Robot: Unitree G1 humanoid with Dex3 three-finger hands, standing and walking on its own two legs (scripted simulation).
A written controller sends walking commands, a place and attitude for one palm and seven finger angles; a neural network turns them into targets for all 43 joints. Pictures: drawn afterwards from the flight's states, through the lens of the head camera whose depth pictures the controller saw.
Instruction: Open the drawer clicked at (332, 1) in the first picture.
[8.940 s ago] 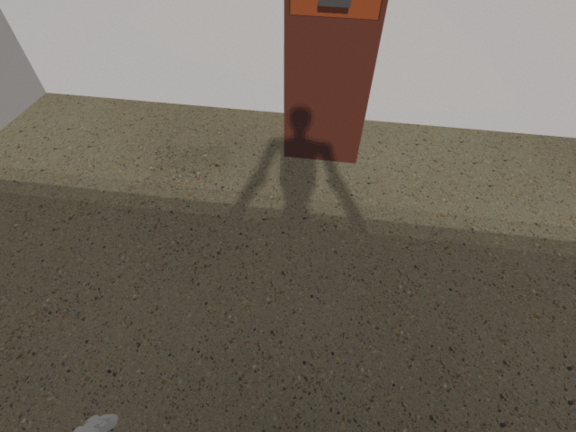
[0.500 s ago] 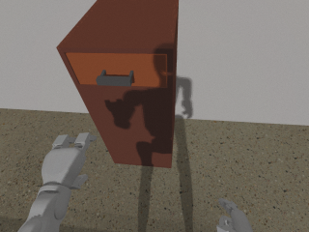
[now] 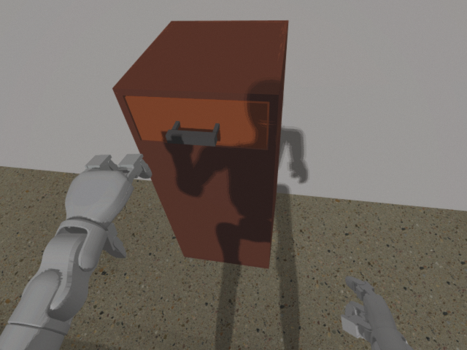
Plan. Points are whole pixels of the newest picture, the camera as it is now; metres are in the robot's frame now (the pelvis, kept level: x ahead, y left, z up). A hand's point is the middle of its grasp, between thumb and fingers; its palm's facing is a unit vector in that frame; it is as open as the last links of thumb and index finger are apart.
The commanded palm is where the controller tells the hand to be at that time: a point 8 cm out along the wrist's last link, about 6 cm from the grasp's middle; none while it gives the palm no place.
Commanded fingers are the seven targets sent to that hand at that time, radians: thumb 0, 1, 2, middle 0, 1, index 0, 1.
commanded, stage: raise the hand with hooked fingers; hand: left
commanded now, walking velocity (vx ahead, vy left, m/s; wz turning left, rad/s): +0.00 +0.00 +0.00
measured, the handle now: (194, 131) +0.58 +0.20 +0.04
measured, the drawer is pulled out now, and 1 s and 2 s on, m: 0.00 0.00 0.00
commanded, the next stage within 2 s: move the hooked fingers above the handle in 0.60 s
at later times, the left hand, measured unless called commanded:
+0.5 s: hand (120, 191) +0.30 +0.23 +0.14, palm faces +0.05 -0.06 -1.00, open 13.9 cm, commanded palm +0.27 +0.24 +0.20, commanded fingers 0.00 -0.50 0.30 -0.30 -1.20 -0.30 -1.20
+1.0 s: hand (131, 182) +0.33 +0.23 +0.13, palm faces +0.03 -0.03 -1.00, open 13.9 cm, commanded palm +0.32 +0.23 +0.19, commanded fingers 0.00 -0.50 0.30 -0.30 -1.20 -0.30 -1.20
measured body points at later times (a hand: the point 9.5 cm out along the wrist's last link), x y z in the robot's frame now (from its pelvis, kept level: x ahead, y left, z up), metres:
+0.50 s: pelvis -0.01 +0.00 +0.00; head +0.01 -0.04 +0.45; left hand +0.30 +0.23 +0.19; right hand +0.17 -0.23 -0.11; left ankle -0.03 +0.13 -0.74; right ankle +0.03 -0.14 -0.74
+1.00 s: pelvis -0.02 +0.00 +0.00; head -0.01 -0.04 +0.45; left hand +0.32 +0.23 +0.18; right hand +0.18 -0.22 -0.11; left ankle -0.03 +0.13 -0.74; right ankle +0.03 -0.14 -0.74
